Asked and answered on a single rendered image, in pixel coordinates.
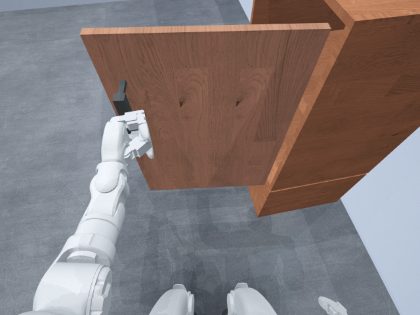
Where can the robot left hand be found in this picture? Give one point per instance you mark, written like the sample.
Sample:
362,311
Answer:
116,139

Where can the robot right thigh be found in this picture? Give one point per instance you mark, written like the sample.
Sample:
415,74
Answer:
248,301

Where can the left robot forearm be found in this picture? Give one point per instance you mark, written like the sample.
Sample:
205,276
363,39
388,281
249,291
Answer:
96,235

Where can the cupboard door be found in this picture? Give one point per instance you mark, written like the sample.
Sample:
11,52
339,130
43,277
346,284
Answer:
218,100

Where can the left robot shin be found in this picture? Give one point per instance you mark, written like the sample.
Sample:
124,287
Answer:
179,286

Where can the handle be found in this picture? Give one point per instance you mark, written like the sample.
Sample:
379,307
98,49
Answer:
121,102

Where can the robot right hand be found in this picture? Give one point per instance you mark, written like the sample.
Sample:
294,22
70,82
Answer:
331,307

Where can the robot left upper arm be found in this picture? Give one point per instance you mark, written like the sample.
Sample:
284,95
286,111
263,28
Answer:
71,288

